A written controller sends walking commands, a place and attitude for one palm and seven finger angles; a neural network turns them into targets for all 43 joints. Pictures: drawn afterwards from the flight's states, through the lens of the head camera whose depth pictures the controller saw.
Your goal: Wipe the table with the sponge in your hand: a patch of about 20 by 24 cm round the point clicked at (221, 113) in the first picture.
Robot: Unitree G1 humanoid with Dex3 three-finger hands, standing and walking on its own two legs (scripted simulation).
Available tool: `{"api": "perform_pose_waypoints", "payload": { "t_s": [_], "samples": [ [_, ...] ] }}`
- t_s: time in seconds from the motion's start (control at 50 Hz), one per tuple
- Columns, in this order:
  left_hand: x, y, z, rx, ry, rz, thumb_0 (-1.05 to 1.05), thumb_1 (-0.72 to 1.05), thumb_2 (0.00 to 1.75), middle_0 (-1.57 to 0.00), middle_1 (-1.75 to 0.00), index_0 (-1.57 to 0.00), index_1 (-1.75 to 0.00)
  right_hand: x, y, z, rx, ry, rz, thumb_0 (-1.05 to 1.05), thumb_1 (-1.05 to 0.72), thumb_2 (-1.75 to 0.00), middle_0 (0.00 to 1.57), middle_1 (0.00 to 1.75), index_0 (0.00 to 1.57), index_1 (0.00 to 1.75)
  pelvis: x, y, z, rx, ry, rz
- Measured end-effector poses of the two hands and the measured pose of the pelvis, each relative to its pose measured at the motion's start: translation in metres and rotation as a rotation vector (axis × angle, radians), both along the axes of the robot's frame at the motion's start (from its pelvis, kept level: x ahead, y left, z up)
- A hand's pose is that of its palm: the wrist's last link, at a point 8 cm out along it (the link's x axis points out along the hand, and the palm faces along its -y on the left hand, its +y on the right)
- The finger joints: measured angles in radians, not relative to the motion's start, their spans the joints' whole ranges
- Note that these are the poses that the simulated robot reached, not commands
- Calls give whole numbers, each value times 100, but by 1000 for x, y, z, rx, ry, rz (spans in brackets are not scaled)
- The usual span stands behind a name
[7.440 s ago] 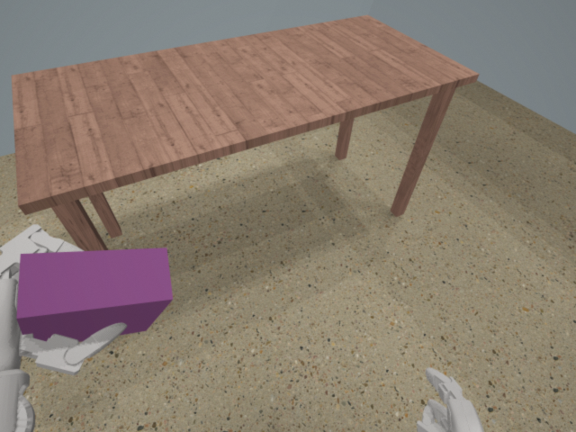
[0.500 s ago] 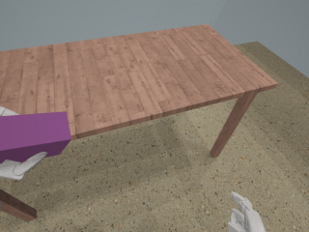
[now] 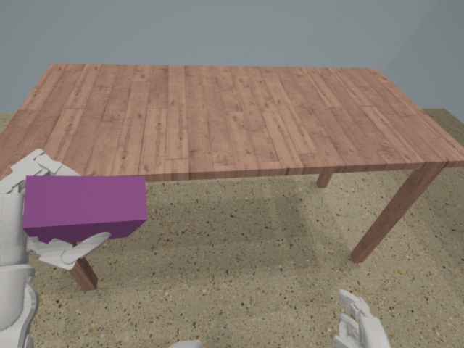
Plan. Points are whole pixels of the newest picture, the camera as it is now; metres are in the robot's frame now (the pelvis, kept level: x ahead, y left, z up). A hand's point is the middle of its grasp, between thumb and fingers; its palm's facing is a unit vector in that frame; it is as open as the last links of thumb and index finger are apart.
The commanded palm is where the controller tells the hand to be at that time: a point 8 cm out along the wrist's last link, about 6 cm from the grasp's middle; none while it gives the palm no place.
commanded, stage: come to a stop and stand still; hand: left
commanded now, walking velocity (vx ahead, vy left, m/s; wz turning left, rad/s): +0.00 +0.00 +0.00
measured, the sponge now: (104, 212) +0.24 +0.21 +0.16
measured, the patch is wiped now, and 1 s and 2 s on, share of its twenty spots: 0.00 0.00 0.00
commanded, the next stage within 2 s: look again from close up in 0.72 s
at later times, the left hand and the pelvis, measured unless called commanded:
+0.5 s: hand (44, 213) +0.21 +0.26 +0.19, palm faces +0.25 -0.83 -0.51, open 9.9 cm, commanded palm +0.15 +0.29 +0.19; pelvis -0.05 +0.04 +0.01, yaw -9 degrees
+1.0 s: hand (61, 230) +0.20 +0.24 +0.17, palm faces +0.29 -0.88 -0.37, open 9.8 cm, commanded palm +0.15 +0.28 +0.19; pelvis -0.05 +0.03 +0.02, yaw -10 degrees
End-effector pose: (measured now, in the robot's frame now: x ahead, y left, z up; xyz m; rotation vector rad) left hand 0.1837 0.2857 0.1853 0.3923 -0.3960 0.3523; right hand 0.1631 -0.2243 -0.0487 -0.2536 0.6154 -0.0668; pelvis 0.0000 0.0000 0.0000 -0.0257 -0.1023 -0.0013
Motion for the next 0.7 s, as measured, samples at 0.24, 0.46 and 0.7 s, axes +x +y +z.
{"api": "perform_pose_waypoints", "payload": {
  "t_s": [0.24,0.46,0.7],
  "samples": [
    [7,29,-2,-24,-2,-46,-1,-47,101,-76,-135,-77,-135,-73,31,-5,37,46,-144,1,-90,-90,20,30,20,30,-40,36,4,6,23,-108],
    [-7,12,28,211,90,-164,-1,-47,101,-76,-135,-77,-134,-133,27,-24,67,182,-257,1,-90,-90,20,30,20,30,-47,41,14,16,102,-170],
    [-33,8,-10,-6,179,-95,-1,-47,101,-76,-135,-77,-134,-113,5,-7,-6,81,-248,1,-90,-90,20,30,20,30,-57,41,14,21,78,-168]
  ]
}}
